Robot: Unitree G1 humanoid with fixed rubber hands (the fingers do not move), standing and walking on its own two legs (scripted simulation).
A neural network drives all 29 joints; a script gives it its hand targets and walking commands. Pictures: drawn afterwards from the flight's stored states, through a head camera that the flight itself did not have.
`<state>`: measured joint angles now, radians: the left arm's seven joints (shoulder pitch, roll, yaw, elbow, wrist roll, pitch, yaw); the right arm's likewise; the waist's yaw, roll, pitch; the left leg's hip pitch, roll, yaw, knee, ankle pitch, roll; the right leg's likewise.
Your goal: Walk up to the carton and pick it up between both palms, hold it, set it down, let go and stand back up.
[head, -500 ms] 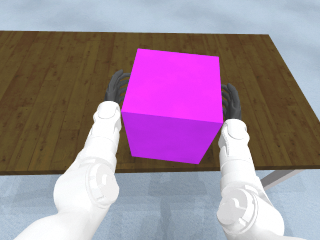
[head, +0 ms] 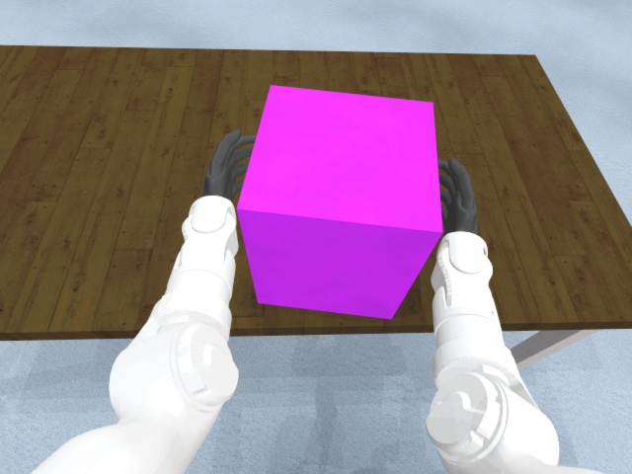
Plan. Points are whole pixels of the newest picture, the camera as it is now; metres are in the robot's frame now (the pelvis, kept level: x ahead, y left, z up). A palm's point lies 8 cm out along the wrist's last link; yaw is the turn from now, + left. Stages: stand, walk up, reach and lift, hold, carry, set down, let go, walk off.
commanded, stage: set down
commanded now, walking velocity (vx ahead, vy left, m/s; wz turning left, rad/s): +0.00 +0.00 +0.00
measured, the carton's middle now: (336, 212) +0.47 -0.02 +0.00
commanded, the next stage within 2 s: none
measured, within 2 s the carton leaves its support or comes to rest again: neither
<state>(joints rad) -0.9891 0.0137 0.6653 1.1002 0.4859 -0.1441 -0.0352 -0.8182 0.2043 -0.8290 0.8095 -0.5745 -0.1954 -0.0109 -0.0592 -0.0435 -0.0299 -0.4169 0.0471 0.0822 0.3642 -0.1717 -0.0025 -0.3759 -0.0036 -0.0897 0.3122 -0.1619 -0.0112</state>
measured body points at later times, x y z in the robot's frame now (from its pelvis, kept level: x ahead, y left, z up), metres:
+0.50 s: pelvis -0.01 +0.01 -0.01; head +0.08 +0.04 +0.42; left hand +0.48 +0.14 +0.04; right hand +0.43 -0.17 +0.04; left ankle -0.01 +0.12 -0.75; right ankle -0.02 -0.11 -0.75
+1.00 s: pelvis -0.05 +0.00 -0.04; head +0.06 +0.04 +0.40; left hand +0.44 +0.21 +0.03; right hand +0.42 -0.21 +0.03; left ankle -0.01 +0.12 -0.75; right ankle -0.02 -0.11 -0.75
